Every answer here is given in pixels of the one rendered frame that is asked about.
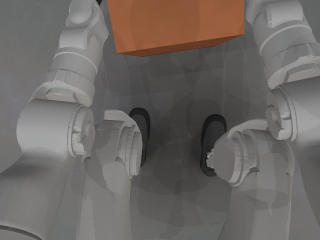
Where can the robot left forearm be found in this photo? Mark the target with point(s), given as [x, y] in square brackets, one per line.
[76, 62]

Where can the left robot upper arm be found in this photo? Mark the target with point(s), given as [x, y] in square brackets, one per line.
[51, 134]

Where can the right robot foot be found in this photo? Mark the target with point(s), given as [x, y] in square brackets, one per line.
[213, 128]

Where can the right robot upper arm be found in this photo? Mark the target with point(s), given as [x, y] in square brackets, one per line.
[293, 114]

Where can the carton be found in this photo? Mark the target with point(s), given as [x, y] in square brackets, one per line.
[151, 27]

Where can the robot left shin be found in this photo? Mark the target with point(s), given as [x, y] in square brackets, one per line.
[117, 115]

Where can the robot right forearm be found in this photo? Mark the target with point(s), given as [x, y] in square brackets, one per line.
[284, 39]

